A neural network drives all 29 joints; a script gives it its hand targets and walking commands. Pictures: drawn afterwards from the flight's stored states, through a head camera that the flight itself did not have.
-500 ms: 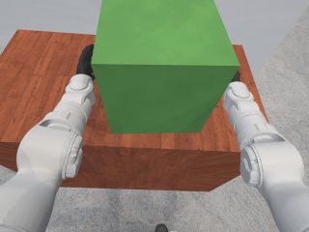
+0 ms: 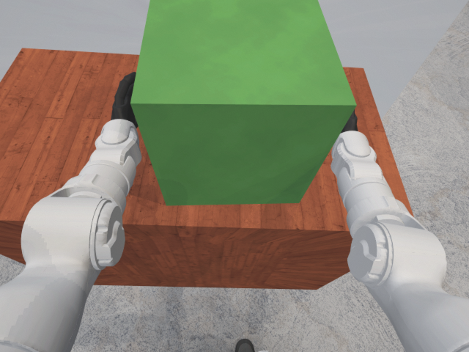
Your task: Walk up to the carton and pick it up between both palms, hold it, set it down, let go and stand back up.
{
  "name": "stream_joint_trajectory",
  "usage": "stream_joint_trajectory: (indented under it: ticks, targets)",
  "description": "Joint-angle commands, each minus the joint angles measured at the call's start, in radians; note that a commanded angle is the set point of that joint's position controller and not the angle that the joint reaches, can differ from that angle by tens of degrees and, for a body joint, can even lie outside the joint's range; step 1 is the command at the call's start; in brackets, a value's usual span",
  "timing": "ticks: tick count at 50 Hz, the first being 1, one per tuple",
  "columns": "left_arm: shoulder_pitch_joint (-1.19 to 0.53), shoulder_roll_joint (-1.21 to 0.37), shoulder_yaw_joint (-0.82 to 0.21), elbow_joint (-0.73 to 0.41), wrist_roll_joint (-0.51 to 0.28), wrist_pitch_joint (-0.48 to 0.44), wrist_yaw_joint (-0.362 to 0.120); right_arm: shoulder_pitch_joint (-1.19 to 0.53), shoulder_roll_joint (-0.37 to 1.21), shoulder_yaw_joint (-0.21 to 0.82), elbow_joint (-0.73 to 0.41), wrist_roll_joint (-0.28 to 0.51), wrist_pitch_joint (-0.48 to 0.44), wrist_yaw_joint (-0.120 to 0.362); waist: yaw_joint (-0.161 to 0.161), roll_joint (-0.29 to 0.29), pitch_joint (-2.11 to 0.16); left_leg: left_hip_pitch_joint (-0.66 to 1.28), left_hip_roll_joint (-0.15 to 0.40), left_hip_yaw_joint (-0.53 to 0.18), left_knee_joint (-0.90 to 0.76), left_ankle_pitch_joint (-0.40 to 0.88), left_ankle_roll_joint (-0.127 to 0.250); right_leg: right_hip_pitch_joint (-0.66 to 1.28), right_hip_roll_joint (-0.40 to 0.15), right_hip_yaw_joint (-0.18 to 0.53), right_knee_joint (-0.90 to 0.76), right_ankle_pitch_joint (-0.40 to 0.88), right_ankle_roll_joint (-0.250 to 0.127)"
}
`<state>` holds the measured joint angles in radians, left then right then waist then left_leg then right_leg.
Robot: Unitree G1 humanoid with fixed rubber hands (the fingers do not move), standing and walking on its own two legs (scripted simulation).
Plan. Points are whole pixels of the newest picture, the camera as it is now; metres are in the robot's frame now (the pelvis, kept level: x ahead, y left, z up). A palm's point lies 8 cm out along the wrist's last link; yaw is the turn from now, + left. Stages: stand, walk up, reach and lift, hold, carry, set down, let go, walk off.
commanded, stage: reach and lift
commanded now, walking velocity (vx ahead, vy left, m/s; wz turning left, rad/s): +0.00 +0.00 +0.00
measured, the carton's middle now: (234, 109) +0.53 -0.05 +0.06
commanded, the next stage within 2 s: none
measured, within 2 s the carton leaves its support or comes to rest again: leaves its support in 1.80 s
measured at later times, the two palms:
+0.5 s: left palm (125, 122) +0.49 +0.15 +0.08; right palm (341, 136) +0.44 -0.22 +0.08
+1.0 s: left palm (126, 130) +0.47 +0.14 +0.08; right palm (345, 147) +0.41 -0.22 +0.08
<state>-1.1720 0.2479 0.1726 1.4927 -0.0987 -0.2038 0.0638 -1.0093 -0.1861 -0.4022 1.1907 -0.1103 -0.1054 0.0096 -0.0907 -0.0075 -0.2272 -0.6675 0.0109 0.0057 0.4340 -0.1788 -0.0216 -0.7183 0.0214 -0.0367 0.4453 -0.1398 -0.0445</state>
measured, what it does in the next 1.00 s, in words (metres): stands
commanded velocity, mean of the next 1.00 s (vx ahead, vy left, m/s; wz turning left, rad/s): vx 0.00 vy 0.00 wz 0.00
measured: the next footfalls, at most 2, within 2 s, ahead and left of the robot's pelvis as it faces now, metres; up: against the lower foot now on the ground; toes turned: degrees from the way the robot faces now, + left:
none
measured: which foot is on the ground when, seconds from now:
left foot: down 0.00-1.00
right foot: down 0.00-1.00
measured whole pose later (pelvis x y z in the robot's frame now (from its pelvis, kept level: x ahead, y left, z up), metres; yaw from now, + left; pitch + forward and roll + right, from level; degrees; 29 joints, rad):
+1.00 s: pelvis +0.00 +0.01 +0.00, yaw -1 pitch +22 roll +0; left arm -1.04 0.18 0.22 1.41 -0.02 -0.39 0.09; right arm -0.89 -0.16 -0.50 1.29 -0.23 -0.48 -0.02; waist -0.08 -0.01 -0.24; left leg -0.64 0.02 0.02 0.44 -0.19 -0.01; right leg -0.66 0.02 -0.07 0.37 -0.10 -0.04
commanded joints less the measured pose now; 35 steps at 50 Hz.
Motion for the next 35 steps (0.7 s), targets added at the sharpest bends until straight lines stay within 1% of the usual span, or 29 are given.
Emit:
stream_joint_trajectory:
  ticks: [1,2,3,4,6,8,9,10,11,12,13,14,16,17,19,20,21,22,24,25,26,27,28,30,31,32,33,34,35]
  targets:
    - [-0.572,-0.448,0.022,-0.125,0.142,-0.104,-0.181,-0.596,0.469,0.104,-0.171,-0.153,-0.107,0.147,0.021,0.006,-0.721,0.153,-0.016,0.05,-0.065,0.107,0.014,0.861,-0.094,0.026,0.087,0.736,0.114]
    - [-0.577,-0.428,0.036,-0.125,0.157,-0.11,-0.183,-0.573,0.461,0.071,-0.136,-0.176,-0.109,0.151,0.02,-0.003,-0.671,0.132,-0.021,0.057,-0.09,0.073,0.02,0.868,-0.091,0.019,0.08,0.715,0.116]
    - [-0.574,-0.439,0.036,-0.125,0.16,-0.117,-0.181,-0.573,0.484,0.089,-0.136,-0.189,-0.119,0.154,0.014,-0.005,-0.684,0.124,-0.014,0.061,-0.088,0.068,0.02,0.881,-0.092,0.013,0.089,0.727,0.121]
    - [-0.557,-0.456,0.025,-0.118,0.167,-0.119,-0.18,-0.531,0.483,0.083,-0.109,-0.203,-0.123,0.158,0.011,0.019,-0.664,0.144,-0.009,0.062,-0.095,0.076,0.017,0.855,-0.096,0.012,0.084,0.713,0.122]
    - [-0.52,-0.467,0.038,-0.127,0.166,-0.114,-0.181,-0.507,0.493,0.087,-0.094,-0.208,-0.131,0.16,0.013,-0.007,-0.619,0.215,-0.004,0.057,-0.077,0.144,0.009,0.814,-0.081,0.003,0.073,0.738,0.127]
    - [-0.474,-0.473,0.031,-0.133,0.191,-0.096,-0.178,-0.46,0.473,0.096,-0.061,-0.215,-0.141,0.16,0.0,0.008,-0.586,0.236,-0.003,0.047,-0.073,0.177,0.001,0.798,-0.08,-0.007,0.074,0.745,0.126]
    - [-0.483,-0.478,0.018,-0.143,0.193,-0.094,-0.181,-0.474,0.488,0.106,-0.068,-0.201,-0.152,0.159,0.024,0.016,-0.586,0.235,0.002,0.048,-0.069,0.204,-0.001,0.78,-0.078,-0.01,0.07,0.776,0.12]
    - [-0.453,-0.482,0.018,-0.125,0.211,-0.087,-0.181,-0.478,0.508,0.13,-0.077,-0.202,-0.153,0.162,0.032,0.02,-0.578,0.255,-0.002,0.056,-0.066,0.201,0.01,0.772,-0.079,-0.003,0.068,0.765,0.128]
    - [-0.466,-0.493,0.009,-0.117,0.198,-0.082,-0.179,-0.483,0.495,0.12,-0.064,-0.215,-0.154,0.166,0.018,0.031,-0.567,0.238,-0.001,0.054,-0.07,0.193,-0.002,0.773,-0.085,-0.005,0.071,0.763,0.121]
    - [-0.438,-0.508,0.006,-0.138,0.202,-0.083,-0.172,-0.459,0.504,0.13,-0.063,-0.207,-0.156,0.167,0.024,0.023,-0.559,0.252,0.002,0.05,-0.077,0.188,0.001,0.778,-0.077,-0.008,0.06,0.747,0.126]
    - [-0.441,-0.513,-0.001,-0.129,0.205,-0.074,-0.167,-0.464,0.476,0.111,-0.062,-0.221,-0.156,0.169,0.005,0.025,-0.548,0.303,0.005,0.038,-0.066,0.221,-0.003,0.715,-0.07,-0.017,0.059,0.73,0.127]
    - [-0.437,-0.522,-0.008,-0.178,0.195,-0.072,-0.162,-0.445,0.488,0.123,-0.048,-0.207,-0.162,0.17,0.018,0.028,-0.55,0.354,0.007,0.042,-0.05,0.254,-0.009,0.684,-0.061,-0.026,0.053,0.714,0.121]
    - [-0.416,-0.558,-0.046,-0.182,0.172,-0.066,-0.159,-0.451,0.486,0.14,-0.045,-0.197,-0.17,0.173,-0.004,0.011,-0.573,0.463,0.022,0.021,-0.014,0.373,-0.019,0.582,-0.042,-0.041,0.037,0.697,0.121]
    - [-0.423,-0.557,-0.058,-0.175,0.173,-0.057,-0.161,-0.467,0.485,0.154,-0.059,-0.189,-0.167,0.17,0.006,0.021,-0.564,0.472,0.024,0.027,0.007,0.402,-0.023,0.575,-0.041,-0.039,0.027,0.686,0.117]
    - [-0.426,-0.574,-0.07,-0.247,0.16,-0.068,-0.147,-0.467,0.489,0.159,-0.079,-0.165,-0.188,0.174,0.015,0.039,-0.59,0.531,0.027,0.01,0.032,0.495,-0.034,0.513,-0.029,-0.044,0.031,0.713,0.109]
    - [-0.442,-0.581,-0.081,-0.233,0.161,-0.064,-0.147,-0.469,0.485,0.154,-0.056,-0.17,-0.189,0.173,0.017,0.064,-0.584,0.537,0.032,0.016,0.047,0.498,-0.039,0.483,-0.03,-0.051,0.02,0.67,0.104]
    - [-0.445,-0.592,-0.087,-0.232,0.161,-0.064,-0.143,-0.453,0.459,0.133,-0.025,-0.176,-0.195,0.174,-0.001,0.071,-0.574,0.582,0.039,0.008,0.055,0.529,-0.047,0.441,-0.027,-0.059,0.0,0.639,0.096]
    - [-0.467,-0.574,-0.083,-0.249,0.161,-0.062,-0.14,-0.467,0.453,0.127,-0.031,-0.174,-0.193,0.173,0.001,0.059,-0.556,0.621,0.044,0.007,0.06,0.529,-0.043,0.379,-0.022,-0.06,-0.013,0.59,0.09]
    - [-0.46,-0.59,-0.091,-0.264,0.162,-0.073,-0.137,-0.489,0.447,0.135,-0.039,-0.168,-0.216,0.167,0.014,0.073,-0.591,0.569,0.039,0.008,0.074,0.549,-0.051,0.43,-0.024,-0.059,-0.002,0.647,0.079]
    - [-0.451,-0.59,-0.095,-0.252,0.154,-0.076,-0.135,-0.491,0.453,0.137,-0.04,-0.175,-0.222,0.168,0.01,0.043,-0.616,0.558,0.039,0.004,0.073,0.528,-0.046,0.44,-0.02,-0.055,0.009,0.661,0.08]
    - [-0.444,-0.586,-0.095,-0.244,0.167,-0.086,-0.136,-0.476,0.468,0.143,-0.051,-0.177,-0.23,0.165,0.011,0.038,-0.628,0.508,0.038,0.019,0.074,0.533,-0.038,0.51,-0.028,-0.043,0.015,0.709,0.088]
    - [-0.453,-0.597,-0.097,-0.247,0.168,-0.093,-0.142,-0.493,0.485,0.161,-0.041,-0.177,-0.237,0.163,0.024,0.035,-0.636,0.47,0.032,0.026,0.06,0.51,-0.038,0.553,-0.031,-0.04,0.028,0.752,0.088]
    - [-0.442,-0.592,-0.095,-0.229,0.155,-0.099,-0.144,-0.495,0.475,0.17,-0.058,-0.17,-0.248,0.16,0.015,0.009,-0.66,0.421,0.027,0.022,0.054,0.486,-0.034,0.608,-0.036,-0.033,0.045,0.789,0.093]
    - [-0.45,-0.565,-0.071,-0.214,0.163,-0.113,-0.149,-0.511,0.481,0.176,-0.059,-0.178,-0.252,0.153,0.026,-0.014,-0.642,0.308,0.017,0.03,0.013,0.38,-0.021,0.724,-0.051,-0.012,0.064,0.824,0.105]
    - [-0.472,-0.556,-0.074,-0.214,0.162,-0.115,-0.153,-0.53,0.489,0.184,-0.069,-0.179,-0.25,0.148,0.017,-0.02,-0.643,0.229,0.006,0.041,-0.008,0.329,-0.012,0.797,-0.062,0.001,0.088,0.878,0.111]
    - [-0.482,-0.588,-0.085,-0.236,0.152,-0.128,-0.157,-0.524,0.508,0.176,-0.061,-0.182,-0.267,0.148,0.007,-0.013,-0.667,0.211,0.004,0.036,-0.019,0.306,-0.013,0.804,-0.065,-0.004,0.096,0.874,0.11]
    - [-0.489,-0.609,-0.104,-0.258,0.139,-0.14,-0.154,-0.533,0.5,0.179,-0.092,-0.186,-0.291,0.146,-0.006,-0.011,-0.706,0.261,0.001,0.033,-0.008,0.365,-0.016,0.781,-0.054,-0.011,0.1,0.885,0.114]
    - [-0.467,-0.62,-0.114,-0.275,0.137,-0.15,-0.153,-0.525,0.487,0.176,-0.101,-0.185,-0.315,0.146,0.001,0.005,-0.75,0.309,0.008,0.028,0.013,0.419,-0.023,0.735,-0.047,-0.027,0.09,0.86,0.104]
    - [-0.487,-0.633,-0.14,-0.291,0.142,-0.159,-0.151,-0.521,0.481,0.168,-0.079,-0.192,-0.325,0.146,-0.017,0.024,-0.752,0.345,0.012,0.029,0.024,0.449,-0.033,0.675,-0.039,-0.032,0.073,0.821,0.101]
